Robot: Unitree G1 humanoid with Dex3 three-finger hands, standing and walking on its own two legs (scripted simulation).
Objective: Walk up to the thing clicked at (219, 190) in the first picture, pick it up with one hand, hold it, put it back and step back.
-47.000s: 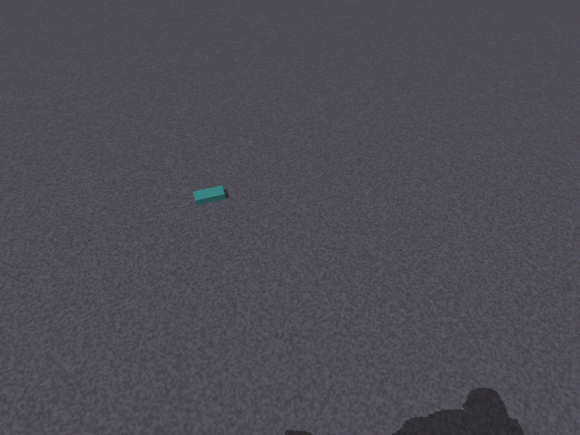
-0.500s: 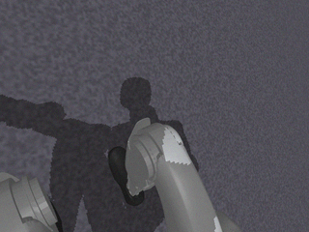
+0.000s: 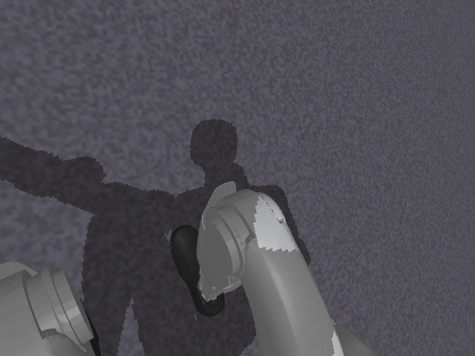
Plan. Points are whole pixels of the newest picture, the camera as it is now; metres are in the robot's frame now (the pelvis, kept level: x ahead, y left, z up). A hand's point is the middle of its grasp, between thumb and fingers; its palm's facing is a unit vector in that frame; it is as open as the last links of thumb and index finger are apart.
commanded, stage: withdraw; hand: left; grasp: from above
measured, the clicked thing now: out of the picture +0.50 +0.35 -0.30
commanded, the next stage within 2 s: home in 0.70 s
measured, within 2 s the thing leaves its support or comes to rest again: neither
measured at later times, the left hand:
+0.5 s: hand out of the picture +0.48 +0.35 -0.12, palm faces -0.55 -0.18 -0.81, open 13.5 cm
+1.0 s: hand out of the picture +0.51 +0.38 -0.11, palm faces -0.42 -0.16 -0.89, open 12.4 cm
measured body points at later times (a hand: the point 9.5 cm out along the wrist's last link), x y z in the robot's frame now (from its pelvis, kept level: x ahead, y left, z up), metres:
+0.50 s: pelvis -0.02 +0.00 +0.04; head +0.25 +0.12 +0.38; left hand +0.51 +0.36 -0.07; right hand +0.06 -0.28 -0.03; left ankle +0.06 +0.12 -0.28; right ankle +0.13 -0.12 -0.28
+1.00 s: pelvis -0.01 +0.00 +0.03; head +0.26 +0.11 +0.37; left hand +0.53 +0.38 -0.06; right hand +0.04 -0.25 -0.06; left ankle +0.06 +0.12 -0.28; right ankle +0.13 -0.12 -0.28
